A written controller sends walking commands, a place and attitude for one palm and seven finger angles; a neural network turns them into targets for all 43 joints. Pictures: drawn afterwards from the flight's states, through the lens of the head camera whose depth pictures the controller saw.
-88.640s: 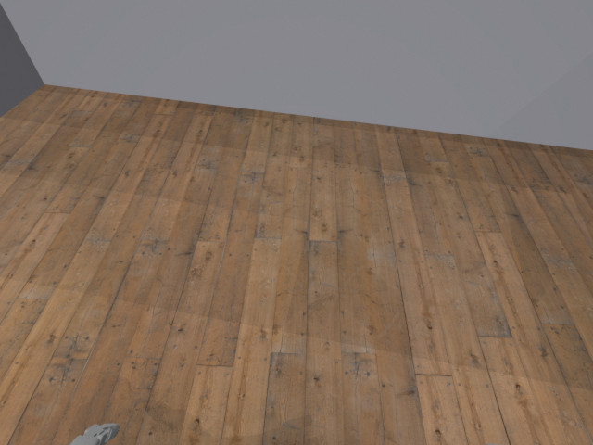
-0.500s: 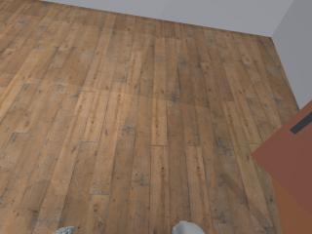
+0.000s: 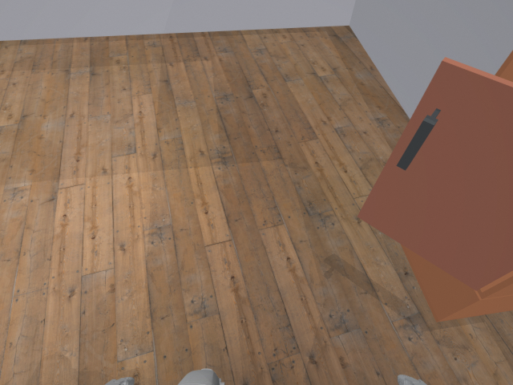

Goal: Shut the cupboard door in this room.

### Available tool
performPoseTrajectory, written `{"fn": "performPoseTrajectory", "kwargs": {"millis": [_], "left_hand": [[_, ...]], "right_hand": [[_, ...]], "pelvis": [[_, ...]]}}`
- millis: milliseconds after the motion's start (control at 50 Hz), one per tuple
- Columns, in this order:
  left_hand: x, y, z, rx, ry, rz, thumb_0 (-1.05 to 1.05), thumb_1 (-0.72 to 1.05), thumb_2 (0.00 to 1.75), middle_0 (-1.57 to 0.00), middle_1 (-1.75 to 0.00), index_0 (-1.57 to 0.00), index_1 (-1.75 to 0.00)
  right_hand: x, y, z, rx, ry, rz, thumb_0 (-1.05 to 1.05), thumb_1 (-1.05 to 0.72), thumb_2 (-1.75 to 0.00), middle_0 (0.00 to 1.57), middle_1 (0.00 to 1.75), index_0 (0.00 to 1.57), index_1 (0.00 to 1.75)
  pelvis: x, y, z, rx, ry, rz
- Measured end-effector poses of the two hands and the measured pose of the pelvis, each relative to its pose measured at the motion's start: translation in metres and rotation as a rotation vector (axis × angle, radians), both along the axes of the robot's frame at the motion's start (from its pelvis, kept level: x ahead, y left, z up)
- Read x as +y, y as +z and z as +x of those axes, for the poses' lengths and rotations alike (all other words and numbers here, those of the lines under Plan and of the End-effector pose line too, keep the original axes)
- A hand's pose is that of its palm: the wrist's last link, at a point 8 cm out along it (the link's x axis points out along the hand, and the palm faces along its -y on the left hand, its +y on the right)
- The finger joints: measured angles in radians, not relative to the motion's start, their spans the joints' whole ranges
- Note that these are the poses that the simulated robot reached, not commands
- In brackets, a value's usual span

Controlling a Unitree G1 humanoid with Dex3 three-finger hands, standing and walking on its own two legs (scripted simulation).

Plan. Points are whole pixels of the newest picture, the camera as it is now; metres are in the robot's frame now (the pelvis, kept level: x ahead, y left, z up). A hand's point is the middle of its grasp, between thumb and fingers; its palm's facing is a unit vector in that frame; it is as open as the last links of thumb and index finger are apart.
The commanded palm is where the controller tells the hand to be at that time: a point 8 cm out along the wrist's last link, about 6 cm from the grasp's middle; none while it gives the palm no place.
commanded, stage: turn to face it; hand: left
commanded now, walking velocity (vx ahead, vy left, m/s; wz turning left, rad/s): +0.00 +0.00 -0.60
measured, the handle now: (419, 139) +0.65 -0.33 -0.03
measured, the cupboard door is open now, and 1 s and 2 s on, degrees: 42 42 42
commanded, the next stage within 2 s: take the last steps up to it in 0.92 s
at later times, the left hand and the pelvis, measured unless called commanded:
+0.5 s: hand (177, 365) +0.16 +0.15 -0.15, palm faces -0.31 -0.91 -0.29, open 7.4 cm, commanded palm none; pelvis -0.01 -0.01 -0.01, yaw -19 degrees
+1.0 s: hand (189, 353) +0.18 +0.14 -0.16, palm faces -0.48 -0.85 -0.21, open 7.4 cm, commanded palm none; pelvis +0.01 +0.00 +0.01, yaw -32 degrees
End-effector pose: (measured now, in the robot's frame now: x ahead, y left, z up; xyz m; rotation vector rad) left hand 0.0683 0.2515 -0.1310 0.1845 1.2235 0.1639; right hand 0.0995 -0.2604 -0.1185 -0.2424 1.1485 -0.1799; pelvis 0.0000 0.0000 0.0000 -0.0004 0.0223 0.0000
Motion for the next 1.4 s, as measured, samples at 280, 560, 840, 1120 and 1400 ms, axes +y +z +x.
{"fn": "performPoseTrajectory", "kwargs": {"millis": [280, 560, 840, 1120, 1400], "left_hand": [[0.014, 0.002, 0.058, -0.002, -0.172, -0.013, 0.01, 0.91, 0.9, -0.2, -0.3, -0.2, -0.3], [-0.062, 0.017, 0.097, -0.061, -0.398, 0.047, 0.01, 0.91, 0.9, -0.2, -0.3, -0.2, -0.3], [-0.062, -0.013, 0.117, 0.009, -0.475, -0.03, 0.01, 0.9, 0.9, -0.21, -0.3, -0.2, -0.3], [-0.095, 0.003, 0.138, -0.005, -0.605, 0.008, 0.01, 0.91, 0.9, -0.2, -0.3, -0.2, -0.3], [-0.11, -0.006, 0.096, 0.148, -0.576, -0.02, 0.01, 0.9, 0.9, -0.21, -0.3, -0.2, -0.3]], "right_hand": [[0.023, 0.006, -0.073, 0.035, -0.169, 0.002, 0.01, -0.9, -0.9, 0.2, 0.3, 0.2, 0.3], [-0.027, -0.025, -0.155, 0.119, -0.417, 0.053, 0.01, -0.91, -0.9, 0.2, 0.3, 0.2, 0.3], [0.0, -0.002, -0.145, 0.021, -0.499, -0.013, 0.01, -0.91, -0.9, 0.2, 0.3, 0.2, 0.3], [0.038, -0.022, -0.214, 0.135, -0.642, 0.11, 0.01, -0.9, -0.9, 0.2, 0.3, 0.2, 0.3], [-0.009, -0.006, -0.188, 0.109, -0.67, 0.082, 0.01, -0.91, -0.9, 0.19, 0.3, 0.2, 0.3]], "pelvis": [[0.016, 0.005, 0.001, -0.025, -0.195, -0.036], [-0.017, -0.003, -0.01, -0.023, -0.361, -0.001], [0.001, -0.006, 0.01, -0.004, -0.491, -0.013], [-0.014, -0.002, 0.001, -0.02, -0.591, -0.019], [-0.045, 0.006, 0.034, -0.012, -0.611, -0.02]]}}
